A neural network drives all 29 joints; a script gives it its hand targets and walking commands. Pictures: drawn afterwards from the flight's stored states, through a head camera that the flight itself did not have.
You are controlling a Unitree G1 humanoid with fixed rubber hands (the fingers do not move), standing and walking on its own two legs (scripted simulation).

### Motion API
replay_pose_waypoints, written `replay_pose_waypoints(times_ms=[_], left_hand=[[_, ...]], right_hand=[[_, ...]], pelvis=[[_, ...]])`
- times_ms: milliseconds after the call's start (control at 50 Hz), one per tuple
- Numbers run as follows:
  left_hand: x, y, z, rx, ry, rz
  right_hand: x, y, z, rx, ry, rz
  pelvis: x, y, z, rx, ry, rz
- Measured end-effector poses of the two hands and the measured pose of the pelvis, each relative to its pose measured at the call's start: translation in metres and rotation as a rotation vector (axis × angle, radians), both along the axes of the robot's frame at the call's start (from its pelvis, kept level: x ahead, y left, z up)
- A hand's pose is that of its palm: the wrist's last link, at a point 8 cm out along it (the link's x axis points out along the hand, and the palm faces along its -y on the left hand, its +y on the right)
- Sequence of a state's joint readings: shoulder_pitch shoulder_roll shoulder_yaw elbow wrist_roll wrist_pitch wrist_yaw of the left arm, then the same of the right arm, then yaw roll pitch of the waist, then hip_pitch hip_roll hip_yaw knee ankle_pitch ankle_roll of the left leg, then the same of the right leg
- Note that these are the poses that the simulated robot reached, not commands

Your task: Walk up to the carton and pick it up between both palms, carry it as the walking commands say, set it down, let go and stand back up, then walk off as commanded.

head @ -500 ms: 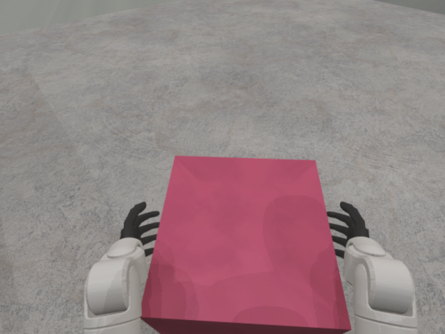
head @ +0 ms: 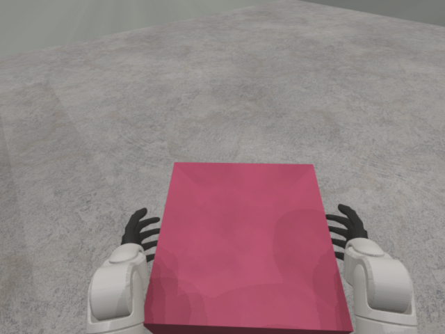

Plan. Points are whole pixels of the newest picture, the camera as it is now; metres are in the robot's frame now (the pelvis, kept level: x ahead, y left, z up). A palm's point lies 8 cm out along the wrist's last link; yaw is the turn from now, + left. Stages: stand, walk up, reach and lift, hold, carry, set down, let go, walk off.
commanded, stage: carry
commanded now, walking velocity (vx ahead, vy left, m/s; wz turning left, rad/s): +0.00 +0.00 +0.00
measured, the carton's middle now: (242, 249) +0.31 -0.01 +0.01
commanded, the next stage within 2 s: none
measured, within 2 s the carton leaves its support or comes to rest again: neither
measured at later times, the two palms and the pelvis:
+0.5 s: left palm (123, 271) +0.24 +0.18 +0.07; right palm (348, 270) +0.23 -0.18 +0.07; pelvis -0.03 +0.01 +0.00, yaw +0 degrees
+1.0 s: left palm (118, 265) +0.25 +0.20 +0.06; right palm (333, 258) +0.26 -0.16 +0.06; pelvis -0.01 +0.02 +0.00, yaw +0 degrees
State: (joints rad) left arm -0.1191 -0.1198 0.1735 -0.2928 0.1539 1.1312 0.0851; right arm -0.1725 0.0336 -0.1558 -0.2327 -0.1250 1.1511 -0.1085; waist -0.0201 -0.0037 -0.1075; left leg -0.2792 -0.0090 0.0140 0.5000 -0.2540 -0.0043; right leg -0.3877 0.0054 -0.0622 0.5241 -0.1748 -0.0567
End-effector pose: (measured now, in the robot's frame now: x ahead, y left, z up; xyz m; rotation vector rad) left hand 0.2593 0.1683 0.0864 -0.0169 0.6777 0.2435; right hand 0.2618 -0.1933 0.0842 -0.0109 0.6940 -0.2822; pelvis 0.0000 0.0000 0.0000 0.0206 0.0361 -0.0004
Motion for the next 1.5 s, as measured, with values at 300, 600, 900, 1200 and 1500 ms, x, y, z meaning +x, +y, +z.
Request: replay_pose_waypoints(times_ms=[300, 600, 900, 1200, 1500], left_hand=[[-0.027, 0.022, -0.009, 0.001, 0.038, 0.008], [-0.02, 0.017, -0.02, 0.006, 0.03, -0.021], [-0.012, 0.029, -0.024, 0.009, 0.022, 0.002], [0.002, 0.031, -0.027, 0.022, 0.016, -0.012], [0.012, 0.03, -0.035, 0.035, 0.026, -0.028]], right_hand=[[-0.025, 0.022, -0.012, 0.003, 0.036, 0.006], [-0.024, 0.017, -0.018, -0.016, 0.028, -0.002], [-0.008, 0.029, -0.023, -0.025, 0.019, 0.031], [0.005, 0.031, -0.027, -0.035, 0.012, 0.037], [0.014, 0.03, -0.036, -0.041, 0.021, 0.046]], pelvis=[[-0.024, 0.008, -0.002, -0.004, -0.016, 0.008], [-0.027, 0.011, -0.003, -0.005, -0.004, 0.002], [-0.015, 0.015, -0.001, -0.015, -0.011, 0.001], [-0.001, 0.019, 0.0, -0.02, -0.013, -0.001], [0.009, 0.019, 0.0, -0.02, -0.009, -0.003]])
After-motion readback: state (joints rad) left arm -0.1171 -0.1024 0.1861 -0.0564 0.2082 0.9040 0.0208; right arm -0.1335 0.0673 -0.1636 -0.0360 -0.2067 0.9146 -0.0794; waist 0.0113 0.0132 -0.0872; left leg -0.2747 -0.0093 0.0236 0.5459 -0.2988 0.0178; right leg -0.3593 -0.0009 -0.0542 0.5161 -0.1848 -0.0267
